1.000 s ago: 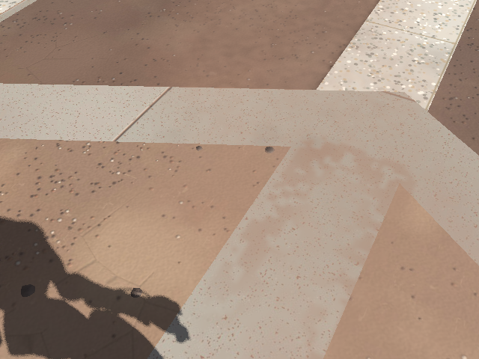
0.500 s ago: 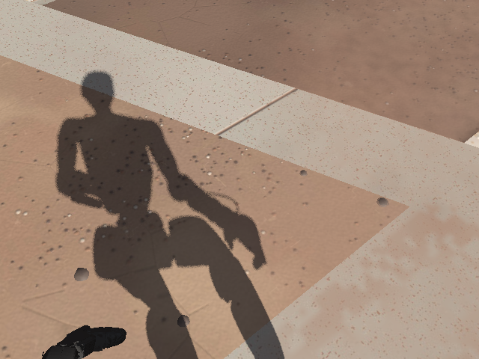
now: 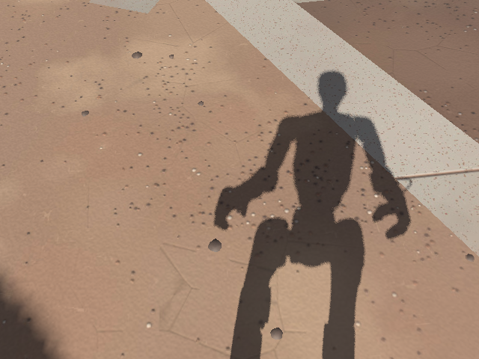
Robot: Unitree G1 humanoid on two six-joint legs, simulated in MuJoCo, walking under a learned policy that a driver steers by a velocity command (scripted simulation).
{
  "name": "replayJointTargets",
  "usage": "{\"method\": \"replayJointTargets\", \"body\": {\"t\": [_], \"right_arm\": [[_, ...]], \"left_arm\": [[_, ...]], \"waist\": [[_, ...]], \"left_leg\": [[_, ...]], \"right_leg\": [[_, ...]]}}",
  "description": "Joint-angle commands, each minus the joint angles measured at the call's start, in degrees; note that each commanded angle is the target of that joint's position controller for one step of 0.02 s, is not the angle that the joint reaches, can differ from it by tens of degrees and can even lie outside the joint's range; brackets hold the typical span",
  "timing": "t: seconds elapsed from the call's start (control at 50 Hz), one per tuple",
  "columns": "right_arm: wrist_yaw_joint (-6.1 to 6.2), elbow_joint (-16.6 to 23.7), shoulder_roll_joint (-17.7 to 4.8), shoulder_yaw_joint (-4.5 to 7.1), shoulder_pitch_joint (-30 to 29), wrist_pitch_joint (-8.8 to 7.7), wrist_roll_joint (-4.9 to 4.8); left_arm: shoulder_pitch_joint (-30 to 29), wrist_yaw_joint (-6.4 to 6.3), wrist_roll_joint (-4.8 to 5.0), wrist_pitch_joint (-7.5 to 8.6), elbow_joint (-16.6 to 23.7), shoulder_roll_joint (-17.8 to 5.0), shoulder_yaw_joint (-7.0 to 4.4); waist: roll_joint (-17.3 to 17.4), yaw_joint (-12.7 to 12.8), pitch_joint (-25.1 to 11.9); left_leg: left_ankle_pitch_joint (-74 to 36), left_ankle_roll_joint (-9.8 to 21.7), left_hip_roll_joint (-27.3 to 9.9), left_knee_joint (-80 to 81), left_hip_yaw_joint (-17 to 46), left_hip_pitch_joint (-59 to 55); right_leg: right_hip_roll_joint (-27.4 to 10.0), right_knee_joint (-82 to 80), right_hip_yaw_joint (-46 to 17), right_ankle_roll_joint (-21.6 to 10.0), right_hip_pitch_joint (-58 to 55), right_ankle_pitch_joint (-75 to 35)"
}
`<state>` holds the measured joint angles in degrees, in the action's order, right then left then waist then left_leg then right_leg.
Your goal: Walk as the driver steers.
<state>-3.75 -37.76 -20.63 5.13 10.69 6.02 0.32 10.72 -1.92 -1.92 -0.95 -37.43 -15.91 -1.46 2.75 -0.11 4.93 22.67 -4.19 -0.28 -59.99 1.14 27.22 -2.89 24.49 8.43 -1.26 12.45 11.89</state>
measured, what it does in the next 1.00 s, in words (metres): steps on the spot, turning left: left foot, then right foot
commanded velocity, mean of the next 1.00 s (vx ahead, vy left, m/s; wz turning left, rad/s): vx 0.00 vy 0.00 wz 0.35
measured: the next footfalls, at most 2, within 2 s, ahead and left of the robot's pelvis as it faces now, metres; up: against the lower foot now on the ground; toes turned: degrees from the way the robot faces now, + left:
left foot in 0.18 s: +0.01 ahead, +0.12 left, +0.00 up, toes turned +13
right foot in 0.62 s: +0.07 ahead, -0.06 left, +0.00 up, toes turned +18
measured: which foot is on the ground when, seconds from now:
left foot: up 0.00-0.16, down 0.18-1.00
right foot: down 0.00-0.18, up 0.20-0.60, down 0.62-1.00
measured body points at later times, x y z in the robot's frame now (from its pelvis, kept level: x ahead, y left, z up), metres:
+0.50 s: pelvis +0.00 +0.04 +0.00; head +0.01 +0.06 +0.45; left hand -0.01 +0.33 -0.13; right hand +0.22 -0.16 -0.10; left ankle -0.03 +0.11 -0.74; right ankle +0.04 -0.09 -0.70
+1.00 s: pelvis +0.01 +0.02 +0.00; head +0.01 +0.02 +0.45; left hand +0.02 +0.29 -0.13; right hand +0.15 -0.22 -0.14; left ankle -0.03 +0.11 -0.74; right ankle +0.03 -0.08 -0.74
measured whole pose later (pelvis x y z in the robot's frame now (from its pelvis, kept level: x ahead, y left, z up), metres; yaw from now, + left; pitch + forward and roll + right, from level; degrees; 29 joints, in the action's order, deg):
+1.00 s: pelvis +0.01 +0.02 +0.00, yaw +19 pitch -2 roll +1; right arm 1.4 -56.6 -14.6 0.5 12.6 1.1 0.7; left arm 11.3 -1.3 -0.7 -0.6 -50.3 -13.7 -0.4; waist -0.2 -0.3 1.7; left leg 11.8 1.8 4.1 -21.3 4.3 7.8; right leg 1.1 23.1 1.6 -2.1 8.3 13.3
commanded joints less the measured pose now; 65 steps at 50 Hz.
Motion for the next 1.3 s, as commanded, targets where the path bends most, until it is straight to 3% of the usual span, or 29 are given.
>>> {"method": "replayJointTargets", "body": {"t": [0.02, 0.1, 0.14, 0.16, 0.18, 0.2, 0.22, 0.26, 0.3, 0.36, 0.5, 0.58, 0.6, 0.62, 0.64, 0.66, 0.68, 0.74, 0.82, 1.0, 1.02, 1.04, 1.08, 1.1, 1.12, 1.16, 1.24, 1.28, 1.3], "right_arm": [[-0.68, 6.0, -2.5, 0.25, -3.7, -0.55, -0.26], [-0.56, 7.2, -2.0, 0.17, -5.1, -0.39, -0.76], [-0.19, 7.2, -1.8, 0.33, -3.8, -0.62, -0.08], [0.50, 5.7, -2.4, 0.56, 0.1, -1.25, 0.71], [1.52, 4.6, -7.5, 1.73, 4.0, -2.14, 1.66], [2.15, 5.9, -16.1, 3.50, 4.1, -2.60, 0.52], [2.55, 5.2, -12.8, 3.53, 7.9, -2.80, -0.03], [3.48, 4.6, -6.2, 0.65, -0.1, -2.82, 0.45], [4.13, 4.7, -3.8, -0.44, -4.2, -3.13, 0.01], [3.86, 3.2, -3.4, -1.03, -2.3, -3.95, 0.16], [3.65, -0.2, -3.1, -1.77, -0.3, -4.64, 1.08], [3.93, -2.1, -2.2, -2.46, -2.1, -4.76, 0.67], [4.20, -2.4, -1.1, -2.93, -2.4, -4.94, 0.26], [4.27, -2.4, 1.6, -3.85, -1.0, -5.39, 0.27], [4.12, -3.4, 2.4, -3.83, 3.0, -5.20, -0.02], [4.17, -5.2, 1.0, -3.77, 2.6, -4.64, 0.81], [4.01, -6.0, 0.4, -3.61, 1.8, -4.53, 0.98], [3.78, -7.9, -1.0, -3.11, 0.7, -5.05, 0.82], [4.70, -11.4, 0.8, -3.66, 1.4, -5.51, 0.53], [5.41, -18.3, 0.5, -3.71, 2.2, -5.48, 0.29], [5.45, -19.1, 0.3, -3.58, 3.8, -5.34, 0.30], [5.18, -19.0, -1.0, -2.97, 3.8, -5.00, 0.85], [3.83, -15.3, -0.8, -2.72, -3.6, -5.23, 1.35], [3.21, -13.9, 2.1, -3.52, -5.1, -5.64, 1.36], [2.91, -13.2, 0.0, -3.03, -6.5, -6.27, 1.67], [1.96, -14.0, 0.0, -2.75, -3.5, -7.67, 1.25], [1.62, -15.2, 2.1, -2.85, 1.2, -8.55, 0.77], [2.68, -17.9, 1.4, -2.33, 9.4, -9.08, 0.94], [3.43, -20.2, -1.6, -1.35, 17.5, -9.89, 1.31]], "left_arm": [[1.6, 0.53, -0.16, 0.74, 2.7, -10.1, -3.47], [2.0, 1.93, 0.43, 0.69, 2.5, -11.3, -4.36], [2.6, 2.36, 1.49, 0.35, 2.2, -11.7, -4.68], [3.3, 2.47, 1.98, 0.00, 1.7, -11.4, -4.71], [5.8, 2.83, 2.01, -0.42, 1.9, -9.2, -4.19], [4.7, 2.49, 0.60, -1.13, 6.4, -4.8, -2.66], [-0.2, 1.48, -0.05, -2.11, 5.8, -7.9, -3.14], [0.8, 1.46, 1.70, -2.15, 3.8, -7.3, -3.14], [4.6, 1.75, 0.55, -2.15, 0.9, -9.1, -3.77], [5.6, 2.25, 1.09, -2.59, -0.6, -7.6, -3.38], [2.7, 1.66, 1.21, -2.99, -1.3, -4.8, -2.25], [5.2, 0.73, 1.58, -2.06, -3.0, -3.3, -1.64], [6.2, 0.48, 1.06, -1.29, -3.5, -2.9, -1.27], [6.5, 0.06, 0.02, -0.27, -3.5, -5.0, -1.27], [1.7, 0.26, 0.63, 0.19, -2.6, -9.5, -1.94], [0.0, 0.90, 1.24, 0.27, -2.9, -7.2, -1.57], [-1.2, 1.27, 1.12, 0.42, -2.9, -5.2, -0.90], [1.2, 0.70, 1.49, 0.52, -4.6, -5.5, -0.97], [1.5, 0.50, 1.43, 0.49, -6.3, -4.7, -0.78], [1.2, 0.40, 1.24, 1.05, -11.8, -4.3, -0.35], [3.0, 0.59, 1.09, 0.91, -12.8, -5.5, -0.85], [3.9, 0.90, 0.82, 0.47, -13.2, -7.4, -1.55], [9.1, 1.29, 1.07, 0.04, -14.7, -8.5, -2.18], [7.5, 1.11, 1.18, 0.16, -15.2, -10.1, -3.13], [7.4, 1.29, 0.82, 0.89, -15.0, -8.5, -3.07], [3.4, 1.77, 0.99, 2.58, -14.0, -8.2, -3.20], [0.6, 2.18, 1.98, 3.67, -14.2, -9.1, -3.89], [-0.6, 2.45, 1.67, 3.62, -13.8, -8.1, -3.90], [-3.5, 2.72, 0.86, 3.98, -12.0, -4.5, -2.88]], "waist": [[-13.0, 1.8, -7.2], [-14.6, 2.0, -8.0], [-13.6, 0.6, -8.5], [-9.6, -1.7, -9.4], [4.1, -2.9, -9.7], [16.6, -1.7, -8.8], [7.4, -6.9, -11.8], [5.7, -1.4, -6.3], [7.3, 0.8, -6.7], [3.8, 0.6, -8.1], [4.7, -1.2, -5.2], [2.4, 1.3, -5.9], [0.4, 2.4, -6.4], [-4.8, 1.3, -8.2], [-11.2, -3.2, -6.6], [-11.3, -2.2, -6.4], [-10.7, -2.0, -5.3], [-9.1, 0.0, -4.8], [-3.9, 0.6, -4.4], [-2.6, 0.2, -3.9], [-3.5, 0.5, -6.5], [-5.0, 1.1, -4.8], [-8.8, 3.9, 2.3], [-13.9, 2.9, 5.0], [-10.5, 3.0, 4.4], [-6.7, -0.2, -0.4], [-9.9, -2.8, -0.4], [-4.4, -6.2, -0.4], [4.0, -9.7, -2.9]], "left_leg": [[1.1, 0.9, -1.4, 6.9, -3.0, 0.8], [2.0, 3.2, -0.1, 17.3, -7.3, -7.5], [-0.5, 4.8, 1.1, 26.4, -7.4, -13.0], [-7.2, 6.0, 1.7, 35.1, -5.4, -19.9], [-15.3, 8.4, -7.9, 43.4, 9.8, -28.9], [-41.9, 17.7, -23.5, 41.1, 29.0, -28.8], [-45.4, 21.7, -22.7, 39.0, 23.4, -28.5], [-38.9, 17.8, -14.1, 40.1, 13.0, -21.9], [-41.4, 15.7, -9.6, 40.0, 8.8, -20.7], [-40.7, 15.9, -10.0, 40.5, 9.1, -21.7], [-29.1, 16.7, -10.4, 41.0, 13.0, -18.5], [-29.9, 14.9, -9.4, 37.7, 14.7, -15.0], [-26.2, 12.4, -8.3, 36.9, 14.6, -12.0], [-19.8, 9.5, -5.5, 34.5, 12.9, -9.3], [-9.0, 7.8, 1.9, 34.9, 7.0, -10.8], [-7.3, 7.2, 1.5, 36.5, 5.5, -17.8], [-10.7, 7.4, 1.2, 38.0, 6.7, -19.1], [-18.2, 7.7, -0.6, 38.7, 8.3, -17.9], [-17.4, 6.9, -0.9, 40.5, 8.8, -15.9], [-19.0, 6.9, -2.0, 41.9, 9.2, -18.1], [-7.4, 7.9, -0.2, 40.3, 7.7, -17.9], [7.9, 9.0, 1.7, 37.2, 6.5, -13.4], [11.9, 9.2, 2.7, 27.8, 3.2, 1.4], [1.2, 8.1, 1.7, 20.5, -2.2, 3.6], [-0.1, 7.4, -1.1, 14.9, -0.5, 4.5], [-1.7, 6.9, -1.9, 15.0, -0.5, 1.6], [-4.4, 7.6, 0.9, 30.4, -7.1, -16.2], [-6.4, 7.8, 2.5, 36.8, -9.0, -30.7], [3.1, 9.6, -4.5, 41.5, 1.8, -40.5]], "right_leg": [[-14.8, -5.3, -6.4, -9.0, -9.0, -20.4], [-16.2, -1.4, -1.7, -6.4, -6.6, -19.9], [-16.7, 3.9, 0.1, -3.9, -4.3, -19.4], [-15.3, 9.7, 2.2, -1.0, -0.1, -15.9], [-10.3, 23.4, 5.7, 2.8, 11.8, 1.4], [-0.9, 32.9, 3.0, 6.5, 26.1, 26.7], [-2.1, 40.5, -5.1, 6.3, 25.0, 25.4], [-2.7, 38.9, -8.2, 4.9, 22.2, 15.1], [-1.1, 38.7, -6.7, 4.5, 18.4, 9.4], [0.2, 36.1, -7.0, 4.0, 16.4, 8.5], [1.9, 18.8, -7.5, 1.7, 8.8, 11.1], [3.2, 3.5, -7.1, 0.0, -1.6, 5.2], [1.5, -4.4, -9.1, -0.5, -7.6, -3.2], [-5.9, -7.9, -17.0, -1.5, -12.4, -7.1], [-11.6, -7.2, -22.6, -5.1, -6.8, -14.4], [-11.6, -6.4, -21.2, -6.5, -0.9, -12.2], [-8.3, -6.3, -18.7, -4.5, 0.1, -7.8], [-3.7, -5.1, -14.8, -1.8, -3.1, -6.1], [-3.6, -4.5, -14.4, -2.4, -5.3, -5.7], [-3.2, -5.9, -14.2, -2.5, -5.0, -6.1], [-1.9, -6.1, -14.0, -3.1, -6.3, 8.0], [-2.1, -7.2, -16.6, -4.8, -4.9, 24.7], [-9.3, -15.6, -27.7, -9.7, -6.6, 40.5], [-16.3, -20.0, -35.3, -12.6, -4.1, 40.4], [-18.2, -22.2, -37.3, -13.7, -2.7, 35.2], [-14.4, -21.0, -29.8, -11.4, -4.1, 24.6], [-8.0, -17.6, -18.0, -9.0, 6.5, 21.9], [-5.3, -7.6, -14.7, -8.3, 17.4, 24.6], [-1.3, 8.0, -10.1, -6.8, 26.3, 20.6]]}}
